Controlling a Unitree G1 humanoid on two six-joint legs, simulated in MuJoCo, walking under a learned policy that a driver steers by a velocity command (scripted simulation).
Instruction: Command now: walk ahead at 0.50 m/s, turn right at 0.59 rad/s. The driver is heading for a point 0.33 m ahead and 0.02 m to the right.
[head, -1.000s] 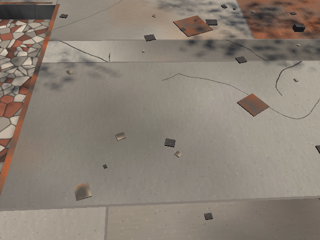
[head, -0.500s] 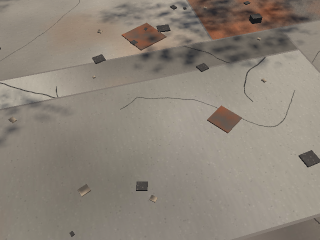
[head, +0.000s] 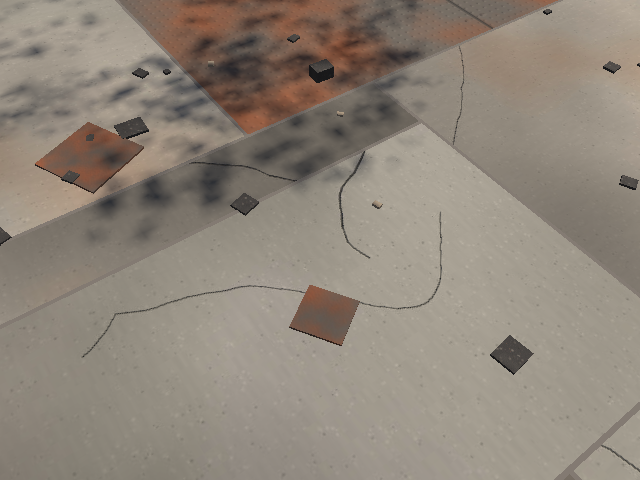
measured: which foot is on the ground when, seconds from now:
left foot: down 0.00-0.28, up 0.30-0.72, down 0.74-1.00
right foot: up 0.00-0.26, down 0.28-1.00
